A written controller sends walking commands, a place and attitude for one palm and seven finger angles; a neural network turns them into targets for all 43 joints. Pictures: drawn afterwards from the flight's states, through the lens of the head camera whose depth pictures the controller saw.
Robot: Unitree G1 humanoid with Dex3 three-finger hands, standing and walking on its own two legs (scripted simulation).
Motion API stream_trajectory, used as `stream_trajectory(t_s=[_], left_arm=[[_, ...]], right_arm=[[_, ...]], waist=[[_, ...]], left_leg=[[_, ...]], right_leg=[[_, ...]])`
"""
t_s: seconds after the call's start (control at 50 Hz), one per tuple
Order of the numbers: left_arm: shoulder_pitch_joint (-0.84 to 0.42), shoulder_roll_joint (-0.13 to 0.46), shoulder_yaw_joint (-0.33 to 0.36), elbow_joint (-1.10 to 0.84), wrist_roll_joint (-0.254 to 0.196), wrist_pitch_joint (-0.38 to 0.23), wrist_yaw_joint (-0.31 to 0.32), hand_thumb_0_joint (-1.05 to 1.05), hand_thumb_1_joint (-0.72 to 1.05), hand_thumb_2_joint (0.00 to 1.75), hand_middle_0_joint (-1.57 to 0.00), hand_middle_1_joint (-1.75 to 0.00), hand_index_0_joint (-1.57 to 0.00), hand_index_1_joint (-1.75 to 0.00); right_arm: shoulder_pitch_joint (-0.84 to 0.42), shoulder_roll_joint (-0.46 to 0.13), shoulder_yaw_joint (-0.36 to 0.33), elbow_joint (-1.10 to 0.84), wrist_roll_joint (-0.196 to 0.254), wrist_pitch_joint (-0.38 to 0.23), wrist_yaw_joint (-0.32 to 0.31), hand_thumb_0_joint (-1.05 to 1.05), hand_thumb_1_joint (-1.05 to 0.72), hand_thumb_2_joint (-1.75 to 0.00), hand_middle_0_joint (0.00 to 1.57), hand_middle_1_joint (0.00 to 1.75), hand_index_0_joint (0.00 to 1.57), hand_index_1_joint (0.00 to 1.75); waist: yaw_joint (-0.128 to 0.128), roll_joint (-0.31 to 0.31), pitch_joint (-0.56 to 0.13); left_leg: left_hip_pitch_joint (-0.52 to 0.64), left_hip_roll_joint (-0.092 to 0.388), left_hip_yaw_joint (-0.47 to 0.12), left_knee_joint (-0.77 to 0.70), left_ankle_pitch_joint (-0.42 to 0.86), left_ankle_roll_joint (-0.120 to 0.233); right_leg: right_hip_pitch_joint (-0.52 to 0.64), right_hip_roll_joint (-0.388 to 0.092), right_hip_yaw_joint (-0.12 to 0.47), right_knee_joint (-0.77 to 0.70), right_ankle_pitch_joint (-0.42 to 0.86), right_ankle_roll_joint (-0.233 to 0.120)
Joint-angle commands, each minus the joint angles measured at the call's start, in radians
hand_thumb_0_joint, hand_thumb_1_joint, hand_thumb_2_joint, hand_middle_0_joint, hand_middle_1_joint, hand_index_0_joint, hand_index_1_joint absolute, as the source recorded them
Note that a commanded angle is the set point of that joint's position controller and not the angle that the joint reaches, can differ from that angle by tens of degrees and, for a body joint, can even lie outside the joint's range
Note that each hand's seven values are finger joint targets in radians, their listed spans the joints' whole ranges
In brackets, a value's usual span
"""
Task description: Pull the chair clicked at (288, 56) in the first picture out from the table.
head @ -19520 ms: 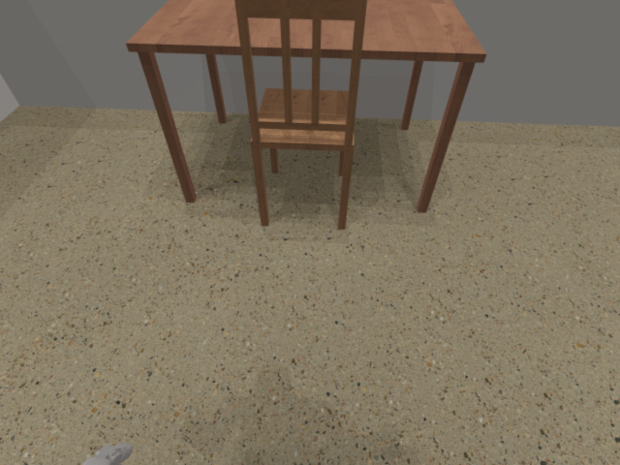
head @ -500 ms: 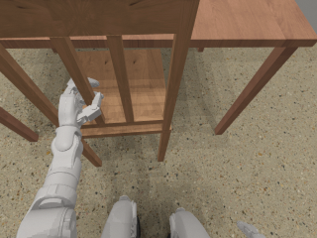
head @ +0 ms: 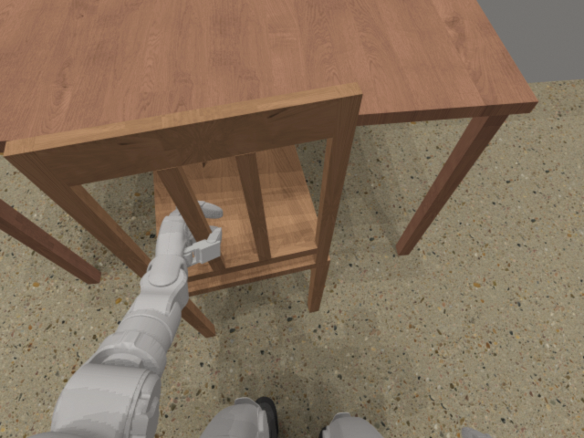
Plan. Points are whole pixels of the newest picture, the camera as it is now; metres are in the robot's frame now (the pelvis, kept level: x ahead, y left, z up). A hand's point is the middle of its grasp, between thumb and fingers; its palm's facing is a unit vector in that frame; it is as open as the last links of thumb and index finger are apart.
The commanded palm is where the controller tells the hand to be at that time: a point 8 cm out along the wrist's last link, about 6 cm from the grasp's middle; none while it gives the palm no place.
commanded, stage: step backward, pulling the chair out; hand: left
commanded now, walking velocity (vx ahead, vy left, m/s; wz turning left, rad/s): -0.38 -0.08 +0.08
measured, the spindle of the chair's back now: (199, 227) +0.42 +0.15 -0.05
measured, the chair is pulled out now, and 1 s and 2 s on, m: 0.07 0.17 0.26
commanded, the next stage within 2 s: none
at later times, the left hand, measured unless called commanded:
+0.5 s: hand (230, 281) +0.33 +0.09 -0.05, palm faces -0.02 -0.99 -0.13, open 5.4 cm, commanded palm +0.33 +0.14 -0.04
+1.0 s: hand (236, 303) +0.30 +0.08 -0.05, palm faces +0.09 -0.98 -0.17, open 5.6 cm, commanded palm +0.30 +0.13 -0.05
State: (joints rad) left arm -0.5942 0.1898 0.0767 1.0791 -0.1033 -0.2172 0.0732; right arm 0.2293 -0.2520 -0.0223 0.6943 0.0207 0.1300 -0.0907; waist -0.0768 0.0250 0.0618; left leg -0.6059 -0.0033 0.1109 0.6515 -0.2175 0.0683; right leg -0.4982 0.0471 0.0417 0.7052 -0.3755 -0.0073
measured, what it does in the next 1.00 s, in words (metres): lifts its left foot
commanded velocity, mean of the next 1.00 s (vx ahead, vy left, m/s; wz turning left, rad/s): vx -0.38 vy -0.01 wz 0.10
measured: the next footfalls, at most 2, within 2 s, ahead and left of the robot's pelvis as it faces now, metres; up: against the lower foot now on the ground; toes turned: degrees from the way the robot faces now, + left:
left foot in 1.34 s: -0.22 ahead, +0.17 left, +0.00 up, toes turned +4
right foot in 1.92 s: -0.09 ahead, -0.09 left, +0.00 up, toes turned +3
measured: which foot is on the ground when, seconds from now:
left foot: down 0.00-0.90, up 0.92-1.00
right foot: down 0.00-1.00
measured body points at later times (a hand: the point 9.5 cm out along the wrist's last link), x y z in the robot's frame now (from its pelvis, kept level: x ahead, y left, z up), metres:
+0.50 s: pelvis -0.04 -0.01 +0.01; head +0.04 -0.02 +0.45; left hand +0.33 +0.14 -0.04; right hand +0.03 -0.31 -0.11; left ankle +0.06 +0.08 -0.72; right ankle -0.02 -0.11 -0.72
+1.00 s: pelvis -0.07 -0.05 +0.01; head +0.03 -0.09 +0.45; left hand +0.29 +0.13 -0.03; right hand -0.01 -0.32 -0.14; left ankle -0.02 +0.09 -0.68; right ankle -0.02 -0.11 -0.72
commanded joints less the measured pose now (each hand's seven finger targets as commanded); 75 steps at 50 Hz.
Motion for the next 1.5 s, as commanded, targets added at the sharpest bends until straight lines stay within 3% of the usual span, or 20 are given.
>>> stream_trajectory(t_s=[0.0,0.08,0.14,0.2,0.36,0.48,0.56,0.68,0.78,0.82,0.86,0.9,0.94,0.98,1.14,1.24,1.3,1.36,1.4,1.48], left_arm=[[-0.251,0.144,-0.037,-0.202,0.065,-0.039,-0.007,0.0,0.9,0.9,-0.5,-1.45,-0.5,-1.45],[-0.258,0.168,-0.024,-0.191,0.056,-0.031,-0.003,0.0,0.9,0.9,-0.5,-1.45,-0.5,-1.45],[-0.322,0.188,-0.031,-0.201,0.063,-0.036,0.009,0.0,0.9,0.9,-0.5,-1.45,-0.5,-1.45],[-0.326,0.214,-0.031,-0.186,0.065,-0.035,0.034,0.0,0.9,0.9,-0.5,-1.45,-0.5,-1.45],[-0.315,0.193,-0.053,-0.175,0.052,-0.037,0.05,0.0,0.9,0.9,-0.5,-1.45,-0.5,-1.45],[-0.304,0.127,-0.091,-0.198,0.035,-0.055,0.032,0.0,0.9,0.9,-0.5,-1.45,-0.5,-1.45],[-0.322,0.128,-0.076,-0.199,0.043,-0.055,0.028,0.0,0.9,0.9,-0.5,-1.45,-0.5,-1.45],[-0.3,0.127,-0.062,-0.177,0.059,-0.039,0.017,0.0,0.9,0.9,-0.5,-1.45,-0.5,-1.45],[-0.293,0.164,-0.024,-0.162,0.056,-0.026,0.013,0.0,0.9,0.9,-0.5,-1.45,-0.5,-1.45],[-0.304,0.173,-0.023,-0.174,0.053,-0.025,0.011,0.0,0.9,0.9,-0.5,-1.45,-0.5,-1.45],[-0.307,0.244,0.014,-0.159,0.055,-0.019,0.023,0.0,0.9,0.9,-0.5,-1.45,-0.5,-1.45],[-0.317,0.23,0.008,-0.145,0.064,-0.013,0.036,0.0,0.9,0.9,-0.5,-1.45,-0.5,-1.45],[-0.304,0.205,0.009,-0.161,0.078,-0.028,0.037,0.0,0.9,0.9,-0.5,-1.45,-0.5,-1.45],[-0.272,0.239,0.039,-0.153,0.078,-0.019,0.047,0.0,0.9,0.9,-0.5,-1.45,-0.5,-1.45],[-0.275,0.145,-0.013,-0.17,0.049,0.029,0.047,0.0,0.9,0.9,-0.5,-1.45,-0.5,-1.45],[-0.263,0.07,-0.068,-0.256,0.041,0.055,0.035,0.0,0.9,0.9,-0.5,-1.45,-0.5,-1.45],[-0.242,0.018,-0.12,-0.342,0.033,0.051,0.019,0.0,0.9,0.9,-0.5,-1.45,-0.5,-1.45],[-0.202,-0.023,-0.172,-0.379,0.045,0.037,-0.007,0.0,0.9,0.9,-0.5,-1.45,-0.5,-1.45],[-0.237,-0.03,-0.182,-0.434,0.07,0.012,-0.023,0.0,0.9,0.9,-0.5,-1.45,-0.5,-1.45],[-0.307,0.013,-0.144,-0.417,0.082,-0.005,-0.029,0.0,0.9,0.9,-0.5,-1.45,-0.5,-1.45]], right_arm=[[0.079,-0.155,-0.056,-0.036,-0.005,-0.05,-0.006,0.0,-0.9,-0.9,0.2,0.3,0.2,0.3],[0.087,-0.16,-0.065,-0.023,0.022,-0.068,-0.013,0.0,-0.9,-0.9,0.2,0.3,0.2,0.3],[0.063,-0.148,-0.058,-0.025,0.031,-0.069,-0.017,0.0,-0.9,-0.9,0.2,0.3,0.2,0.3],[0.043,-0.151,-0.047,-0.017,0.037,-0.066,-0.017,0.0,-0.9,-0.9,0.2,0.3,0.2,0.3],[0.017,-0.162,-0.04,-0.003,0.047,-0.091,-0.032,0.0,-0.9,-0.9,0.2,0.3,0.2,0.3],[0.011,-0.167,-0.042,0.001,0.036,-0.131,-0.043,0.0,-0.9,-0.9,0.2,0.3,0.2,0.3],[0.014,-0.158,-0.047,0.018,0.007,-0.163,-0.045,0.0,-0.9,-0.9,0.2,0.3,0.2,0.3],[0.054,-0.147,-0.036,0.047,-0.01,-0.198,-0.028,0.0,-0.9,-0.9,0.2,0.3,0.2,0.3],[0.019,-0.152,-0.042,0.038,0.005,-0.208,-0.027,0.0,-0.9,-0.9,0.2,0.3,0.2,0.3],[0.011,-0.14,-0.045,0.032,0.016,-0.218,-0.03,0.0,-0.9,-0.9,0.2,0.3,0.2,0.3],[-0.001,-0.131,-0.053,0.02,0.029,-0.222,-0.031,0.0,-0.9,-0.9,0.2,0.3,0.2,0.3],[-0.055,-0.136,-0.046,0.025,0.03,-0.214,-0.02,0.0,-0.9,-0.9,0.2,0.3,0.2,0.3],[-0.056,-0.122,-0.033,0.045,0.021,-0.213,-0.017,0.0,-0.9,-0.9,0.2,0.3,0.2,0.3],[-0.05,-0.129,-0.029,0.06,0.024,-0.203,-0.019,0.0,-0.9,-0.9,0.2,0.3,0.2,0.3],[-0.007,-0.162,-0.041,0.029,0.04,-0.13,-0.032,0.0,-0.9,-0.9,0.2,0.3,0.2,0.3],[0.015,-0.164,-0.05,-0.012,0.045,-0.074,-0.046,0.0,-0.9,-0.9,0.2,0.3,0.2,0.3],[0.019,-0.174,-0.063,-0.051,0.051,-0.04,-0.049,0.0,-0.9,-0.9,0.2,0.3,0.2,0.3],[0.023,-0.204,-0.078,-0.088,0.051,-0.014,-0.034,0.0,-0.9,-0.9,0.2,0.3,0.2,0.3],[-0.01,-0.159,-0.062,-0.107,0.018,-0.016,-0.03,0.0,-0.9,-0.9,0.2,0.3,0.2,0.3],[-0.006,-0.136,-0.051,-0.101,-0.003,-0.02,-0.015,0.0,-0.9,-0.9,0.2,0.3,0.2,0.3]], waist=[[0.012,0.143,-0.501],[0.003,-0.042,-0.531],[-0.013,-0.046,-0.505],[-0.006,0.032,-0.421],[-0.004,-0.013,-0.366],[0.015,0.156,-0.392],[0.022,0.179,-0.413],[0.014,0.154,-0.442],[0.029,0.169,-0.328],[0.027,0.053,-0.323],[0.024,-0.119,-0.294],[0.067,-0.141,-0.293],[0.063,-0.004,-0.379],[0.057,0.009,-0.4],[0.051,-0.135,-0.464],[0.031,-0.148,-0.565],[0.004,-0.139,-0.598],[-0.007,-0.036,-0.56],[-0.014,0.153,-0.513],[-0.004,0.16,-0.362]], left_leg=[[0.579,0.239,-0.276,-0.083,0.638,0.041],[0.468,0.166,-0.172,-0.033,0.437,0.001],[0.39,0.105,-0.095,-0.03,0.202,-0.028],[0.366,0.076,-0.086,-0.043,0.07,-0.034],[0.441,0.065,-0.121,-0.097,0.075,-0.03],[0.5,0.19,-0.307,-0.27,0.039,0.02],[0.626,0.282,-0.431,-0.343,0.084,0.05],[0.728,0.317,-0.324,-0.242,0.436,0.07],[0.456,0.27,-0.265,-0.233,0.134,0.038],[0.39,0.197,-0.202,-0.173,0.038,0.004],[0.317,0.094,-0.114,-0.02,-0.153,-0.061],[0.217,0.027,-0.153,0.275,-0.234,-0.097],[0.135,0.019,-0.224,0.354,-0.237,-0.103],[0.106,0.023,-0.252,0.325,-0.25,-0.113],[0.082,0.016,-0.235,0.2,-0.31,-0.122],[0.193,0.037,-0.149,-0.079,-0.188,-0.122],[0.351,0.097,-0.124,-0.23,0.09,-0.108],[0.485,0.174,-0.178,-0.252,0.35,-0.075],[0.525,0.174,-0.128,-0.216,0.644,-0.093],[0.514,0.234,-0.161,-0.236,0.731,-0.077]], right_leg=[[0.043,-0.018,0.009,-0.114,0.179,0.01],[0.194,-0.054,0.046,-0.222,0.57,0.059],[0.246,-0.113,0.088,-0.233,0.701,0.113],[0.212,-0.147,0.114,-0.279,0.574,0.129],[0.154,-0.127,0.089,-0.347,0.303,0.122],[0.074,-0.013,0.013,-0.165,0.066,0.033],[0.014,0.001,0.019,-0.039,-0.063,-0.014],[0.069,-0.018,0.017,-0.082,-0.023,0.0],[0.223,-0.041,0.0,-0.21,0.082,-0.006],[0.257,-0.085,0.046,-0.294,0.17,-0.004],[0.211,-0.238,0.211,-0.418,0.047,-0.042],[0.228,-0.35,0.292,-0.435,0.202,-0.043],[0.373,-0.373,0.24,-0.328,0.519,-0.046],[0.446,-0.373,0.196,-0.258,0.684,-0.066],[0.657,-0.385,0.15,-0.244,1.001,-0.005],[0.706,-0.324,0.067,-0.23,1.021,-0.019],[0.627,-0.239,0.005,-0.21,0.895,0.006],[0.429,-0.098,-0.065,-0.221,0.595,0.061],[0.382,-0.094,-0.103,-0.147,0.693,0.022],[0.237,-0.051,-0.101,-0.066,0.382,0.014]])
